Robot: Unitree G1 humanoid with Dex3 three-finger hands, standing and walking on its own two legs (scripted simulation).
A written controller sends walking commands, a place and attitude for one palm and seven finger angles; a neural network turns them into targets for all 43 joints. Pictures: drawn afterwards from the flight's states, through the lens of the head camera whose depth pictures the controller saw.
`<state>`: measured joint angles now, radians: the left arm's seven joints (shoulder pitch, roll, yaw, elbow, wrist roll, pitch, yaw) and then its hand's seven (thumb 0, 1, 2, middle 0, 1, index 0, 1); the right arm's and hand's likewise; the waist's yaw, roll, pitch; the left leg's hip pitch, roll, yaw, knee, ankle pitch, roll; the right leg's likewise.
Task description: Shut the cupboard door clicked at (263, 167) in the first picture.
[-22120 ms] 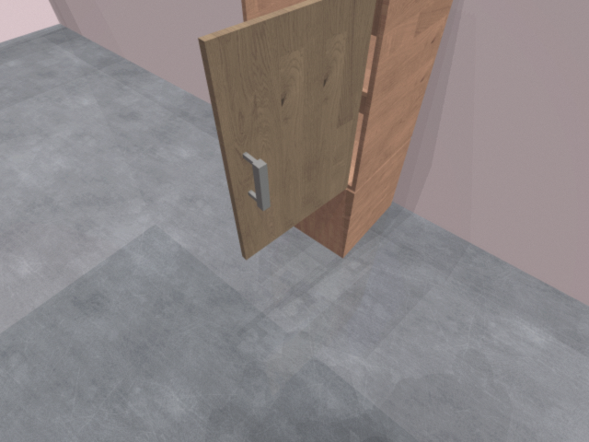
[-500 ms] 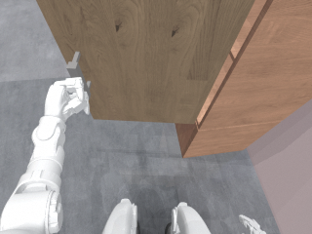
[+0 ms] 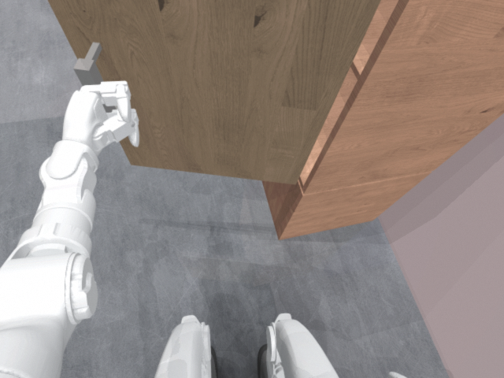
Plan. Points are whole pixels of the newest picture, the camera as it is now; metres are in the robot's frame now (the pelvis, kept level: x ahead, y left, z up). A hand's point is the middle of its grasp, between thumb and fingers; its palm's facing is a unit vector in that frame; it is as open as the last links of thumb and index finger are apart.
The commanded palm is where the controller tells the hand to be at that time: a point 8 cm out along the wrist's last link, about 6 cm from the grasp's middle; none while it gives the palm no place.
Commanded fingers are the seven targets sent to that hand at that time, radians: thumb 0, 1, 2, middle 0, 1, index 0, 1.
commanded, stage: push the door shut along its arc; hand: left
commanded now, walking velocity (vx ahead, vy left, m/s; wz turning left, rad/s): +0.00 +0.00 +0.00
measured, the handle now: (104, 87) +0.57 +0.21 +0.06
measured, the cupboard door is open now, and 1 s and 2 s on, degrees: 72 63 56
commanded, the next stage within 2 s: pull the fist back off the door in 1.02 s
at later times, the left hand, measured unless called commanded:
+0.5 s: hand (164, 91) +0.55 +0.11 +0.07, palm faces -0.29 -0.96 -0.05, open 3.0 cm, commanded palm +0.55 +0.15 +0.06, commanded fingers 0.00 0.90 0.90 -1.30 -1.50 -1.30 -1.50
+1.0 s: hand (174, 81) +0.57 +0.10 +0.07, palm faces -0.38 -0.93 -0.03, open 3.4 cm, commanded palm +0.60 +0.10 +0.06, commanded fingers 0.00 0.90 0.90 -1.30 -1.50 -1.30 -1.50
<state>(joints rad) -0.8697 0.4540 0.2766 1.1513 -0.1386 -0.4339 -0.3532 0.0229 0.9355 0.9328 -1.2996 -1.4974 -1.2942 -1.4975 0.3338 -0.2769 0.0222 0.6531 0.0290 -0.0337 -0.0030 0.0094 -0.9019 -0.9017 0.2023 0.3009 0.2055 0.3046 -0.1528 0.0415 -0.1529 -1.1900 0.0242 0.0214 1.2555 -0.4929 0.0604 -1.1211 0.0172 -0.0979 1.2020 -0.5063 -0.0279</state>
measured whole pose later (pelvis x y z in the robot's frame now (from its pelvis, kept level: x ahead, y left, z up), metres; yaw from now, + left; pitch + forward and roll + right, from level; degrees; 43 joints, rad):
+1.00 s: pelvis -0.01 -0.01 -0.03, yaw -2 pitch +30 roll -6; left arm -1.32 0.63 0.20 1.32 -0.06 -0.23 -0.48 0.04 0.98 1.00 -1.30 -1.50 -1.30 -1.50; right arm 0.35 -0.29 0.05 0.69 0.00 -0.09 -0.02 0.01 -0.90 -0.90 0.20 0.30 0.21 0.30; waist -0.25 0.06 -0.13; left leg -1.40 0.06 -0.02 1.39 -0.52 0.04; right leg -1.32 0.05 -0.13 1.31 -0.52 -0.05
